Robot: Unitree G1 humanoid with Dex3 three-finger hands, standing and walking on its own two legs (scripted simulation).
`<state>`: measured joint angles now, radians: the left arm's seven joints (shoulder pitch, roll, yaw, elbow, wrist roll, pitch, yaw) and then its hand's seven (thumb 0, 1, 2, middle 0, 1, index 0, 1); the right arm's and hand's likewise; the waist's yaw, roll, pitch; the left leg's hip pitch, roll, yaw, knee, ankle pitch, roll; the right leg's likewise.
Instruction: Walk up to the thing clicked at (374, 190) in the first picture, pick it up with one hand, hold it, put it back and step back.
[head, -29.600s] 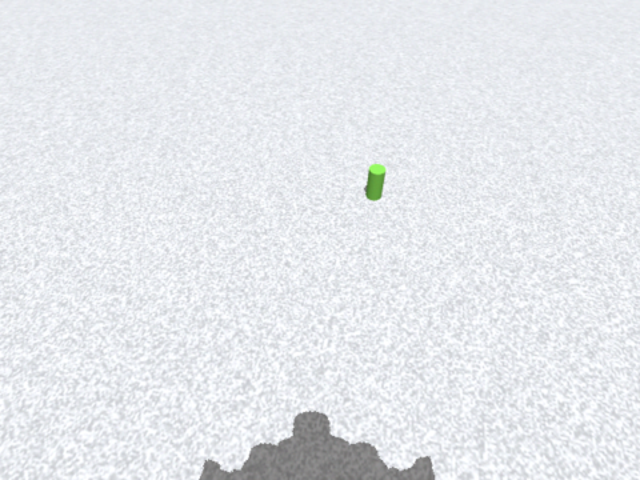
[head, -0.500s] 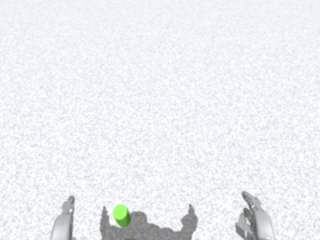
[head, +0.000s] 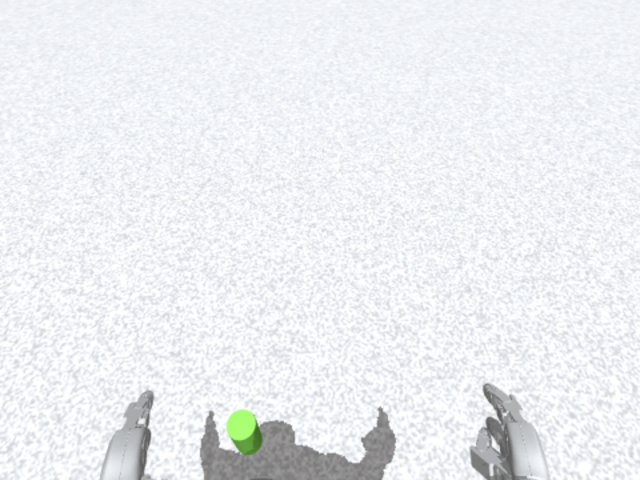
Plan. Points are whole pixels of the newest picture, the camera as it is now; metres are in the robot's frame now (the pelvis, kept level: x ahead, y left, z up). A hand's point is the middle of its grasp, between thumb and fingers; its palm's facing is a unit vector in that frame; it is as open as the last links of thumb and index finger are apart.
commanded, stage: stand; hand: left
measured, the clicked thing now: (245, 433) +0.35 +0.20 -0.65
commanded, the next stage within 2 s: none
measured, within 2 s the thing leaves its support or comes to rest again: neither
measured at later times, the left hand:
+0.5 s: hand out of the picture +0.09 +0.24 -0.11, palm faces +0.00 -0.93 -0.36, open 7.7 cm
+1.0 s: hand out of the picture +0.02 +0.25 -0.10, palm faces +0.02 -0.94 -0.35, open 7.4 cm
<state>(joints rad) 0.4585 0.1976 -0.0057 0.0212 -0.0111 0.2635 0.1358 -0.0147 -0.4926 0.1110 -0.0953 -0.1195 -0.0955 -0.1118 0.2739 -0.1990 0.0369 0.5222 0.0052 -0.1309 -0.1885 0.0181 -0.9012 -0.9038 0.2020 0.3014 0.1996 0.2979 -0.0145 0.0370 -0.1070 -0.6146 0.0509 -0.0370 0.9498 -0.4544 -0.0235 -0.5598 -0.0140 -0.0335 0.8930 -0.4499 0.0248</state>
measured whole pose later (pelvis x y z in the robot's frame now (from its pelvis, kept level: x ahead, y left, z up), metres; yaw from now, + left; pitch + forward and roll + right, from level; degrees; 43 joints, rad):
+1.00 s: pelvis -0.02 +0.00 +0.05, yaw +1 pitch -4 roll +0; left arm 0.19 0.32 0.01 1.11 0.03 -0.01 0.01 0.00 0.90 0.90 -0.20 -0.30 -0.20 -0.30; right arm 0.15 -0.31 -0.01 1.10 -0.02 0.00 0.00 0.01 -0.90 -0.90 0.20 0.30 0.20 0.30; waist 0.02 0.03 0.05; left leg -0.18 0.01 -0.02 0.43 -0.18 -0.01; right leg -0.14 -0.05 -0.03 0.41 -0.20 0.04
